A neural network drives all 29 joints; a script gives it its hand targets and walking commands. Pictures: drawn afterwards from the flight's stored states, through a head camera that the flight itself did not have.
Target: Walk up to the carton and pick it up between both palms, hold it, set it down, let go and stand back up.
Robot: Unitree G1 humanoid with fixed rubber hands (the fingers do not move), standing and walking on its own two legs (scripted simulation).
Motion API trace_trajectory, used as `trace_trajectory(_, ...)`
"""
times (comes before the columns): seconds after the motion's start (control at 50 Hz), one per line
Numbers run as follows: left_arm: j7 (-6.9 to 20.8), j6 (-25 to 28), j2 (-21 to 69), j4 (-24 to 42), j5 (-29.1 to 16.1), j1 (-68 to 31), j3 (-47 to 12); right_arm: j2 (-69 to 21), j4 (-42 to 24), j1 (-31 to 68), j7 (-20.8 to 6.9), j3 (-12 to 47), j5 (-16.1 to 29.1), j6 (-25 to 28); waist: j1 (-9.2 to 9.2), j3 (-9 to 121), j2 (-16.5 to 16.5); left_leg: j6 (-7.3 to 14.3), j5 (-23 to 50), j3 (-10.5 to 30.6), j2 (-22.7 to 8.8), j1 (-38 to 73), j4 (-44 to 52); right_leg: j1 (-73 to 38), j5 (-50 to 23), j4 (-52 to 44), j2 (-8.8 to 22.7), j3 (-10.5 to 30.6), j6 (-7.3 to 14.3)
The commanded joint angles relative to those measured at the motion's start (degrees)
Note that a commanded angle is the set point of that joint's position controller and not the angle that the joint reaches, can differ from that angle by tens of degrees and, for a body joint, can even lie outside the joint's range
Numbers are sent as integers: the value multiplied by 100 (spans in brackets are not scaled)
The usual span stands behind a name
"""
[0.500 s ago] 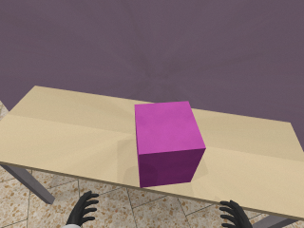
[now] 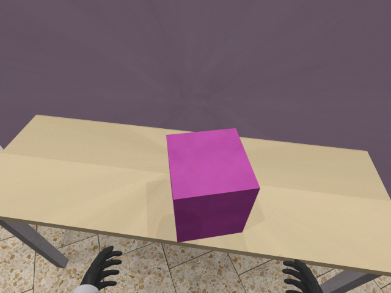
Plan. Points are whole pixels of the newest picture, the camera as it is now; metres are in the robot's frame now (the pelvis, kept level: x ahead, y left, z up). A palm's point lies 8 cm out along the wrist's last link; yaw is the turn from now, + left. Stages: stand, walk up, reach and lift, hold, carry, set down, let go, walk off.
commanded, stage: let go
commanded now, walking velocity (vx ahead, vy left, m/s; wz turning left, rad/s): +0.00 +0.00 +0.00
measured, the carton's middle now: (206, 186) +0.38 +0.00 -0.04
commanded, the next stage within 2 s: stand in 0.36 s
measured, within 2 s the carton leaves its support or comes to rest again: neither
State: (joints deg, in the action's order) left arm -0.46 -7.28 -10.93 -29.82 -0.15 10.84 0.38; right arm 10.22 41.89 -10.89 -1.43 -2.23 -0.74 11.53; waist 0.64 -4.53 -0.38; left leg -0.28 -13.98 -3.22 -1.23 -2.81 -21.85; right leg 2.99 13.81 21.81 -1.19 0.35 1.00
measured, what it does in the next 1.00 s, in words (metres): stands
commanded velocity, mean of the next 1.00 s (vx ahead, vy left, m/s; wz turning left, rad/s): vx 0.00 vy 0.00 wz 0.00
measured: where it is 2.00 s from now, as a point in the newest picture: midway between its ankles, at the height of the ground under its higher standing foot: outside the picture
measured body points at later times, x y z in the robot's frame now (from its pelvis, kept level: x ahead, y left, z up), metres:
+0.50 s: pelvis -0.01 +0.00 -0.01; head -0.02 +0.01 +0.44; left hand +0.15 +0.26 -0.10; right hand +0.13 -0.26 -0.11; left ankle -0.02 +0.12 -0.74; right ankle -0.02 -0.11 -0.74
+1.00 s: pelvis -0.02 +0.01 +0.00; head -0.03 +0.02 +0.45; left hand +0.05 +0.30 -0.13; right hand +0.08 -0.28 -0.12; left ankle -0.02 +0.12 -0.74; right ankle -0.02 -0.11 -0.74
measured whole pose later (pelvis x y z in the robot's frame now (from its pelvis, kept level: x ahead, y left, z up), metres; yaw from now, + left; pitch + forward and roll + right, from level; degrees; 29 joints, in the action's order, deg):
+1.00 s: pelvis -0.02 +0.01 +0.00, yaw +1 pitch -4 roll +0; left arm 0.3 0.7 -19.3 -59.2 1.1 9.4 0.8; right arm 19.4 56.3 -10.6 0.0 0.6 -1.4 1.1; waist 1.3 -1.9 -1.0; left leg 0.8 -12.9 -2.8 -0.3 -6.7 -23.6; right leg 6.6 12.7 23.3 -0.1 -0.1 0.1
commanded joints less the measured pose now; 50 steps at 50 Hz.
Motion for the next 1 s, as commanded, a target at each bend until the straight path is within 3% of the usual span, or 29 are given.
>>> trace_trajectory(0.0, 43, 194, -558, 668, -13, -470, 179, 759, -688, 581, 56, -114, -7, 237, 40, 506, -238, -134, 1988, -63, 68, 684, 61, 597, -1688, -517, 72, -148, -82)
trace_trajectory(0.04, -10, 210, -624, 860, 20, -476, 176, 787, -716, 485, 29, -209, 30, 251, -44, 551, 134, -213, 1931, -73, 64, 647, 43, 646, -1482, -464, 49, -155, -71)
trace_trajectory(0.06, -15, 226, -561, 720, 54, -448, 201, 712, -568, 408, 45, -112, 20, 224, -26, 547, -126, -164, 1894, -27, 56, 697, 8, 593, -1480, -495, 80, -117, -66)
trace_trajectory(0.12, -11, 146, -572, 951, 44, -513, 164, 858, -665, 463, 39, -217, -23, 181, -19, 545, 114, -171, 1876, -77, 106, 666, 40, 635, -1555, -440, 57, -172, -62)
trace_trajectory(0.2, -11, 181, -673, 980, 28, -577, 221, 786, -549, 448, 62, -137, 64, 245, -39, 589, -34, -97, 1837, -20, 104, 652, -29, 703, -1577, -467, 97, -121, -114)
trace_trajectory(0.24, -47, 185, -556, 981, 78, -433, 186, 874, -488, 367, 20, -159, 72, 209, -45, 528, 276, -200, 2177, -38, 87, 812, -59, 719, -1768, -406, 64, -157, -96)
trace_trajectory(0.3, -44, 131, -491, 1003, -3, -425, 97, 842, -600, 429, 6, -179, 147, 259, -50, 650, 153, -156, 1972, -13, 29, 786, 7, 794, -1307, -540, 56, -156, -34)
trace_trajectory(0.32, -16, 130, -550, 944, -42, -451, 77, 833, -686, 516, 32, -291, -2, 273, -3, 614, -109, -123, 1838, -43, 52, 609, 50, 620, -1378, -469, 15, -172, -41)
trace_trajectory(0.34, -14, 143, -590, 872, -53, -516, 143, 916, -617, 477, 36, -207, 13, 216, -31, 542, -216, -54, 1884, -62, 78, 669, 30, 677, -1545, -504, 73, -136, -92)
trace_trajectory(0.36, -125, 494, -1592, 37, 241, -280, 523, 1600, -34, 32, 190, -288, -138, -346, 52, 1119, -656, -1, 2133, 509, -451, -372, -184, 137, -1594, 351, 472, 106, -82)
trace_trajectory(0.4, -141, 649, -1451, -137, 197, -171, 541, 1807, -142, 134, 303, -347, -191, -740, 106, 747, 92, 138, 1450, 378, -422, -293, -181, 548, -1122, 107, 589, 488, 15)
trace_trajectory(0.46, -35, 844, -1484, -503, 145, -200, 419, 1595, -125, 212, 226, -210, -119, -776, 95, 537, -134, 171, 1091, 462, -523, -527, -169, 789, -833, -53, 663, 572, -34)
trace_trajectory(0.5, -32, 852, -1574, -755, 203, -528, 431, 1490, 90, 225, 214, -139, -53, -735, -68, 303, -27, 218, 1052, 559, -484, -711, -94, 874, -1063, -28, 678, 585, 123)
trace_trajectory(0.58, 32, 924, -1631, -1200, 69, -449, 355, 1911, 304, 126, 180, -159, -3, -841, 18, 493, 77, 260, 1158, 649, -564, -472, -110, 828, -1047, -94, 727, 693, 111)
trace_trajectory(0.6, 70, 935, -1458, -1264, 121, -688, 359, 1854, 331, 198, 212, -180, -53, -843, -97, 863, -234, 254, 919, 677, -600, -517, -73, 508, -922, -32, 626, 478, 105)
trace_trajectory(0.62, 60, 951, -1436, -1383, 61, -519, 335, 2054, 305, 359, 198, -162, -59, -848, 65, 539, 228, 200, 1020, 549, -438, -591, -50, 708, -1154, -140, 707, 693, 68)
trace_trajectory(0.64, 7, 958, -1823, -1539, 152, -511, 350, 2016, 394, 370, 156, -161, -94, -870, -6, 127, 351, 187, 1016, 607, -512, -562, 72, 986, -1035, -191, 695, 640, 118)
trace_trajectory(0.66, -19, 977, -1852, -1679, 173, -491, 418, 2010, 447, 402, 197, -164, -65, -898, -35, 748, 172, 256, 949, 701, -559, -380, -151, 640, -1189, -111, 726, 640, 136)
trace_trajectory(0.7, 27, 982, -1818, -1773, 180, -612, 384, 1968, 553, 155, 141, -108, -70, -926, 60, 263, -356, 319, 1297, 570, -522, -649, 15, 657, -980, -89, 632, 441, 168)
trace_trajectory(0.72, -11, 944, -1840, -1861, 141, -473, 313, 1995, 608, 105, 160, -65, -52, -918, 44, 574, 3, 364, 1207, 661, -496, -634, 27, 464, -1136, -139, 692, 637, 161)
trace_trajectory(0.74, 3, 965, -1833, -2006, 104, -310, 359, 2094, 673, 233, 168, -98, -112, -915, 96, 513, -48, 411, 1161, 694, -540, -534, 61, 631, -1084, -82, 768, 715, 227)
trace_trajectory(0.76, 23, 932, -1917, -2102, 94, -278, 241, 2251, 740, 269, 171, -91, -27, -915, 7, 618, 510, 307, 849, 682, -487, -443, 100, 549, -1013, -266, 709, 647, 108)
trace_trajectory(0.8, 55, 911, -2267, -2277, 82, -375, 356, 2014, 841, 8, 182, 46, 46, -948, -54, 165, -200, 316, 965, 715, -604, -494, 224, 788, -891, -250, 698, 634, 134)
trace_trajectory(0.84, 39, 898, -1961, -2252, 156, -540, 292, 2070, 899, 107, 217, 4, -3, -924, -40, 22, -53, 333, 643, 779, -605, -743, 284, 712, -668, -343, 688, 535, 108)
trace_trajectory(0.86, 9, 939, -2127, -2348, 134, -360, 359, 2341, 1043, 206, 213, -2, -84, -926, 74, 294, 278, 325, 811, 810, -609, -470, 315, 700, -631, -299, 674, 654, 139)
trace_trajectory(0.9, 53, 909, -1812, -2480, 54, -301, 203, 2304, 905, 390, 198, -31, -115, -967, 126, 239, 184, 336, 460, 864, -579, -794, 561, 472, -434, -312, 538, 430, 21)
trace_trajectory(0.92, 17, 947, -1847, -2537, 84, -280, 254, 2156, 1012, 248, 203, 27, -84, -908, 77, 443, 446, 304, 440, 793, -595, -623, 462, 412, -650, -293, 642, 631, 89)
trace_trajectory(0.96, 1, 927, -2172, -2556, 162, -519, 352, 2240, 1158, 375, 211, 6, -75, -921, 58, 158, 222, 283, 547, 790, -567, -673, 523, 552, -698, -481, 730, 680, 135)
trace_trajectory(0.98, 13, 868, -2087, -2590, 150, -464, 269, 2280, 1070, 549, 199, -22, -50, -925, 39, 239, -197, 299, 570, 848, -628, -601, 560, 491, -706, -341, 660, 511, 82)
